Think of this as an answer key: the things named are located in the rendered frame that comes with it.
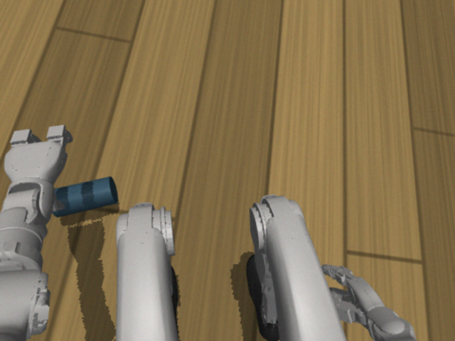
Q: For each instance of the right robot arm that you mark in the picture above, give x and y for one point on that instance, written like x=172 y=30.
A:
x=385 y=325

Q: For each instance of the can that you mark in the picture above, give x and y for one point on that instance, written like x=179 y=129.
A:
x=86 y=196

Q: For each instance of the left robot hand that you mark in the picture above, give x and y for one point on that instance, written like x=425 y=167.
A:
x=29 y=157

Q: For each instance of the right robot foot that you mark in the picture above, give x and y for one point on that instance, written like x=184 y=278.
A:
x=269 y=331

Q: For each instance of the left robot arm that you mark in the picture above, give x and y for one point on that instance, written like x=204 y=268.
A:
x=24 y=297

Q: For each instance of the right robot hand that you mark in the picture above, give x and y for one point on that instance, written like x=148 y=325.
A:
x=354 y=304

